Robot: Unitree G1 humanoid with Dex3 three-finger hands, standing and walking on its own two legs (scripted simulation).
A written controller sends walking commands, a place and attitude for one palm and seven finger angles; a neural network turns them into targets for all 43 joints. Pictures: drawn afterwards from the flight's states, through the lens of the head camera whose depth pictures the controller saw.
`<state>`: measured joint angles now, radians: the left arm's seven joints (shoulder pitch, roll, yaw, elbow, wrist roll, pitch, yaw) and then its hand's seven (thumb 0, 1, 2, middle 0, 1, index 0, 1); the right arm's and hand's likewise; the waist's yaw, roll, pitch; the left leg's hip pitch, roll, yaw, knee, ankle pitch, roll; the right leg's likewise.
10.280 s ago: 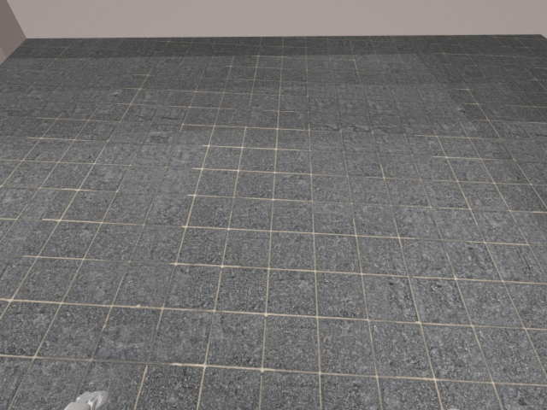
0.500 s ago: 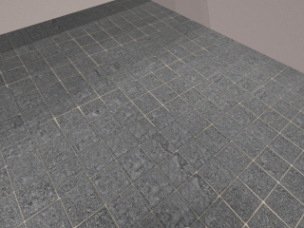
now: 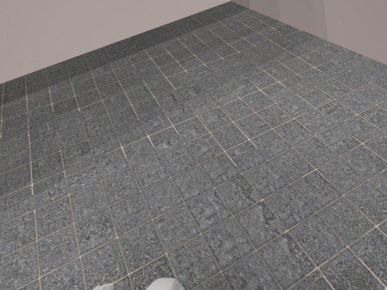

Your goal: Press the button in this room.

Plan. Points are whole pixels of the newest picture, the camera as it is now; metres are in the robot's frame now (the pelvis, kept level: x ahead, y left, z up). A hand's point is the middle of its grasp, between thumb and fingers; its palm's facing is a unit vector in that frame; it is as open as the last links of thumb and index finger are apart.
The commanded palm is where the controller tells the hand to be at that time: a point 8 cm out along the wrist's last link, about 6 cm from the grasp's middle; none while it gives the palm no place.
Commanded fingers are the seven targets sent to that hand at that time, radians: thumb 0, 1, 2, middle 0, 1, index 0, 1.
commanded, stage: turn or walk to find it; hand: left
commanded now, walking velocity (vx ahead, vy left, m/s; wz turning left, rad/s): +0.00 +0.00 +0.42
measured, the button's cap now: out of the picture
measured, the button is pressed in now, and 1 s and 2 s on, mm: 0 0 0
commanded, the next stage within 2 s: none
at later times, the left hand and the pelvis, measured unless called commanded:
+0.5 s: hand out of the picture -0.03 +0.27 -0.18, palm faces +0.27 -0.93 -0.25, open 7.4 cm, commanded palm none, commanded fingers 0.00 0.90 0.90 -0.20 -0.30 -0.20 -0.30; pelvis -0.02 +0.04 +0.00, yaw +13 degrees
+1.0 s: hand out of the picture -0.04 +0.19 -0.14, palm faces +0.43 -0.86 -0.28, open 7.4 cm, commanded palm none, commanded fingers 0.00 0.90 0.90 -0.20 -0.30 -0.20 -0.30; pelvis -0.03 -0.02 +0.00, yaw +26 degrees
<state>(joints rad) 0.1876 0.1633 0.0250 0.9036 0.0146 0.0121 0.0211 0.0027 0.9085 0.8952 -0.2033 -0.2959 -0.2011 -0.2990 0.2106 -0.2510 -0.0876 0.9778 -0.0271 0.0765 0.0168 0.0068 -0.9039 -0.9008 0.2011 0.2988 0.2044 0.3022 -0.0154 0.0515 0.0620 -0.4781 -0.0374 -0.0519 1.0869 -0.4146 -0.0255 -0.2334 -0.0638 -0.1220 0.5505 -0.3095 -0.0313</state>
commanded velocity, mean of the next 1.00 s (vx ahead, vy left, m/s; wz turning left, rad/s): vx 0.00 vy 0.00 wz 0.42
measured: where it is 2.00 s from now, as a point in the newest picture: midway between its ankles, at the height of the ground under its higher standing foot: outside the picture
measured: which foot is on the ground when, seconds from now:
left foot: up 0.00-0.30, down 0.32-0.78, up 0.80-1.00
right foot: down 0.00-0.32, up 0.34-0.76, down 0.78-1.00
